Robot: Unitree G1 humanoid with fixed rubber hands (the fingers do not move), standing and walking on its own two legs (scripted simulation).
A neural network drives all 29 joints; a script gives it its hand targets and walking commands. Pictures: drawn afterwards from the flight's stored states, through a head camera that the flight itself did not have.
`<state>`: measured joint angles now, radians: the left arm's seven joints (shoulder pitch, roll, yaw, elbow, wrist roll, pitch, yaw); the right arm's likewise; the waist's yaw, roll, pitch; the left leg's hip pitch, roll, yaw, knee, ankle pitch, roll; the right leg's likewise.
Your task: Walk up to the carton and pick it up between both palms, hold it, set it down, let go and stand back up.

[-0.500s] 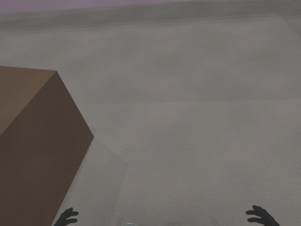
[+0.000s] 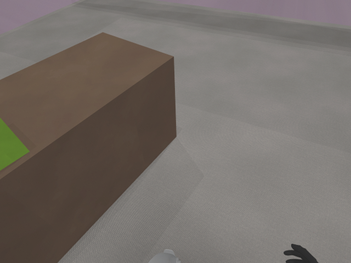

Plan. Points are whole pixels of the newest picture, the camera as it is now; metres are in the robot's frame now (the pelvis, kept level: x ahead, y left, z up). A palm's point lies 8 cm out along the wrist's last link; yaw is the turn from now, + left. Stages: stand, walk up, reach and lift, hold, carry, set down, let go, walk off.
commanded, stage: walk up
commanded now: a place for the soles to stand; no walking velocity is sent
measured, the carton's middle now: out of the picture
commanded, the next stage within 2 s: none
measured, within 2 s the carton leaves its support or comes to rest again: neither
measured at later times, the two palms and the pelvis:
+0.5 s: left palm out of the picture -0.04 +0.45 -0.11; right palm out of the picture +0.13 -0.09 -0.09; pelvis -0.03 +0.15 -0.01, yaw +24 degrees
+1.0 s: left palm out of the picture -0.12 +0.48 -0.07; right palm (135, 208) +0.31 +0.14 -0.11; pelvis +0.07 +0.27 +0.01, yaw +40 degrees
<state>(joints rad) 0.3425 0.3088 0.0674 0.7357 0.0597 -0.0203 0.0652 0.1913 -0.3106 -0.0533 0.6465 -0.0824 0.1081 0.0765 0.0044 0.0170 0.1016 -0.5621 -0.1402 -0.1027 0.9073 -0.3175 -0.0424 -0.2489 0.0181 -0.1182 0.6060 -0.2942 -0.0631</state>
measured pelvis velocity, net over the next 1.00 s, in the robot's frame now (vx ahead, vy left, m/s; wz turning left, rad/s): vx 0.07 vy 0.27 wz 0.71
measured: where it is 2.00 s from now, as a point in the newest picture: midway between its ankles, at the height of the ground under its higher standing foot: outside the picture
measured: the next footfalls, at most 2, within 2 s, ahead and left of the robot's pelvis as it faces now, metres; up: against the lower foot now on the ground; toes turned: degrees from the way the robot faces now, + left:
left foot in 0.32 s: -0.01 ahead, +0.29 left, +0.00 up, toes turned +21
right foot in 0.68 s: +0.15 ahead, +0.15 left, +0.00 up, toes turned +24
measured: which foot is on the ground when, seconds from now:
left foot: up 0.00-0.30, down 0.32-0.70, up 0.72-1.00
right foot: down 0.00-0.32, up 0.34-0.66, down 0.68-1.00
